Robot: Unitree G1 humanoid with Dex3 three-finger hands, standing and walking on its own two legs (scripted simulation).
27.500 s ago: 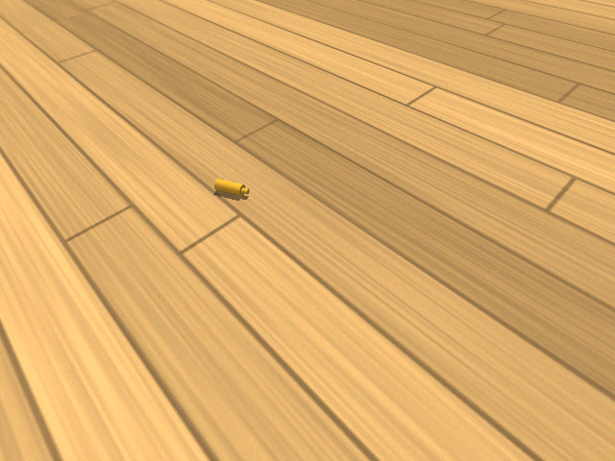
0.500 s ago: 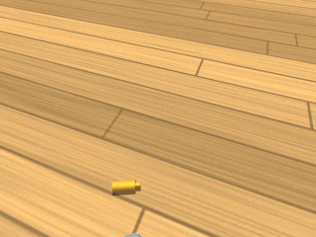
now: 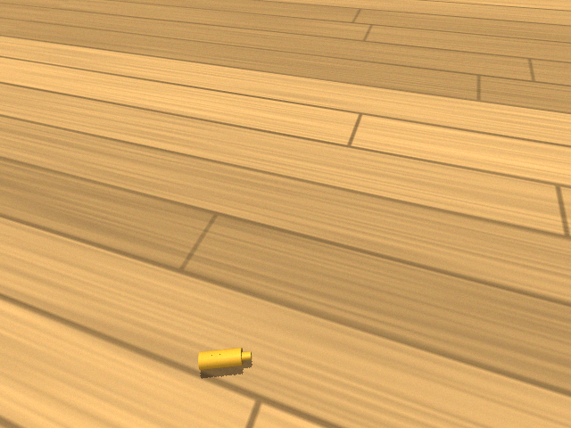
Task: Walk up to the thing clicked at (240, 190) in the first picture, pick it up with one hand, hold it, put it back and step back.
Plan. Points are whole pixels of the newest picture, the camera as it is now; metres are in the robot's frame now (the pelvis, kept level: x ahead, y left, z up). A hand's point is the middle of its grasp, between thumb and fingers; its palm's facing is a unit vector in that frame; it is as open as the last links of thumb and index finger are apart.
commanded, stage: walk up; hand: left
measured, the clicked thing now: (225, 358) +0.46 +0.27 -0.73
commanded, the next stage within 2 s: stand in 0.88 s
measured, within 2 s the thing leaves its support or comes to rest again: neither
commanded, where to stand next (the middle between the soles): +0.09 +0.03 m, yaw +2 degrees
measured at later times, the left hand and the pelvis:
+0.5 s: hand out of the picture +0.08 +0.27 -0.14, palm faces -0.01 -0.95 -0.33, open 7.4 cm; pelvis +0.00 +0.01 +0.02, yaw +0 degrees
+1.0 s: hand out of the picture +0.09 +0.27 -0.14, palm faces +0.00 -0.94 -0.34, open 7.4 cm; pelvis +0.02 +0.01 +0.02, yaw +1 degrees
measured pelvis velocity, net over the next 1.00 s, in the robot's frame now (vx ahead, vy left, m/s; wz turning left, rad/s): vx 0.02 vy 0.01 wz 0.01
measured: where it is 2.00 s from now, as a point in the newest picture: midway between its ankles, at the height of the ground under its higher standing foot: outside the picture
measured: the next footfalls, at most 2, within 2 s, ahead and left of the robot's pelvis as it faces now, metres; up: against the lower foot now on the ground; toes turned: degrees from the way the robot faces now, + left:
none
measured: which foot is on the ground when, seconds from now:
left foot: down 0.00-1.00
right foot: down 0.00-1.00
